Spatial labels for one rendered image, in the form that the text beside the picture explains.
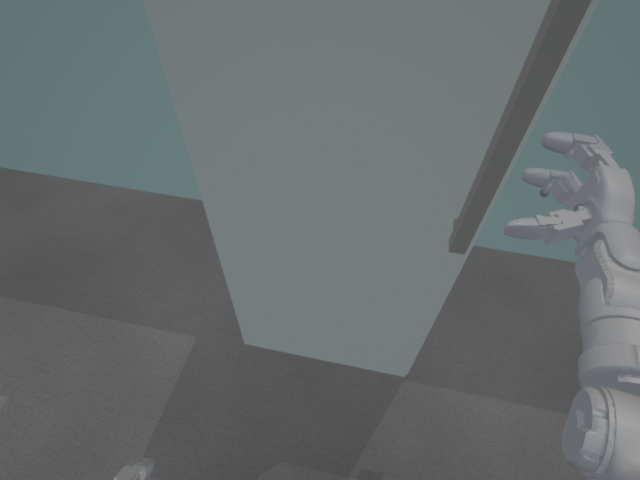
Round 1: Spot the robot right forearm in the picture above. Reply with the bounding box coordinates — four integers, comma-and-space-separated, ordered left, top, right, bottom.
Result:
575, 222, 640, 397

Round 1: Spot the robot right upper arm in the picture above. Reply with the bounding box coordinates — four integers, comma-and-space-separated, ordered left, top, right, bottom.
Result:
561, 386, 640, 480

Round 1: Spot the left robot hand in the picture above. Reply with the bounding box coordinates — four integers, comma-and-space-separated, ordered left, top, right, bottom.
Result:
113, 459, 155, 480

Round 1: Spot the fridge door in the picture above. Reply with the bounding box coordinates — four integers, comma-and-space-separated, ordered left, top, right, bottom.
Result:
143, 0, 595, 377

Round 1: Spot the handle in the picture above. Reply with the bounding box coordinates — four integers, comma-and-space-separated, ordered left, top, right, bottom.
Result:
449, 0, 592, 255

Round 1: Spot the right robot hand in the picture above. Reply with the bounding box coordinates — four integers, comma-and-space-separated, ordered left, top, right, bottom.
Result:
503, 132, 635, 245

